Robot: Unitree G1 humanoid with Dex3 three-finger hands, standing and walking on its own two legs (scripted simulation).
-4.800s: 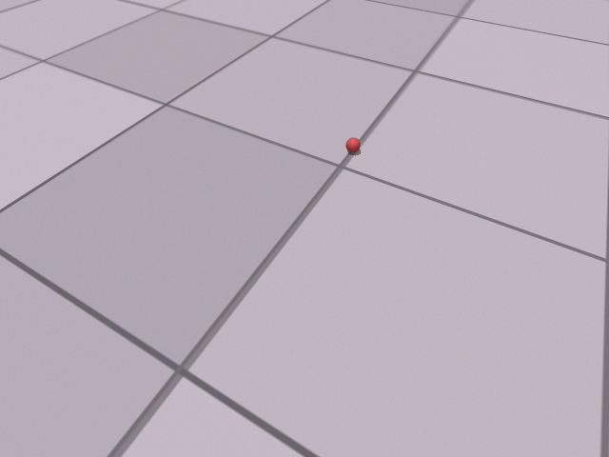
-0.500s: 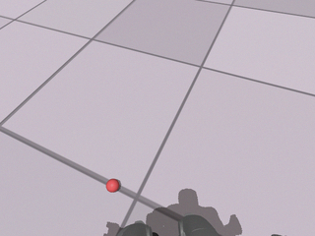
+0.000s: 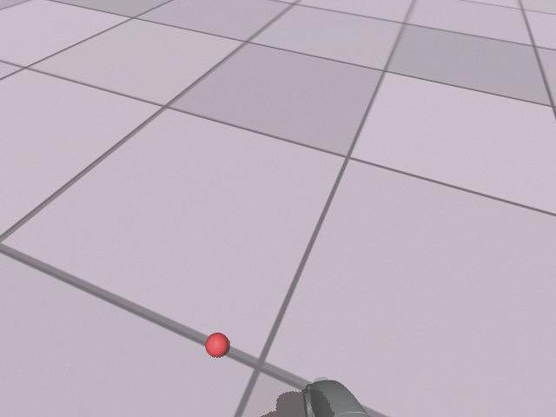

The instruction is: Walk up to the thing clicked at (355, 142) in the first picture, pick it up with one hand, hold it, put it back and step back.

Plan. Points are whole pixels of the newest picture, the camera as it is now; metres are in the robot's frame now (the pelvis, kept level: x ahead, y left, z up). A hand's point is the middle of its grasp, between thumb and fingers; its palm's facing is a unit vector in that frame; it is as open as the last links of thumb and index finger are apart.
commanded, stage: walk up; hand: left
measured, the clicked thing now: (216, 344) +0.50 +0.17 -0.70
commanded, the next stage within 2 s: none
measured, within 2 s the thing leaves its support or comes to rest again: neither
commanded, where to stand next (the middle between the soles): +0.11 -0.04 m, yaw -2 degrees
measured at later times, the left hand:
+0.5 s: hand (148, 404) +0.19 +0.20 -0.14, palm faces -0.09 -0.93 -0.36, open 7.4 cm
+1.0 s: hand out of the picture +0.17 +0.22 -0.13, palm faces -0.07 -0.92 -0.39, open 7.4 cm
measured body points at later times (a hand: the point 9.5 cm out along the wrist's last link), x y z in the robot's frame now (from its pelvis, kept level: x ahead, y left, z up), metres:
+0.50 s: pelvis +0.08 -0.04 +0.00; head +0.12 -0.05 +0.45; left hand +0.20 +0.25 -0.11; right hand +0.13 -0.37 -0.11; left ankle +0.13 +0.08 -0.70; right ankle +0.10 -0.17 -0.71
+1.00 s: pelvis +0.06 -0.05 +0.02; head +0.11 -0.06 +0.46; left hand +0.18 +0.26 -0.10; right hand +0.15 -0.36 -0.11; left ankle +0.14 +0.08 -0.71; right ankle +0.08 -0.17 -0.71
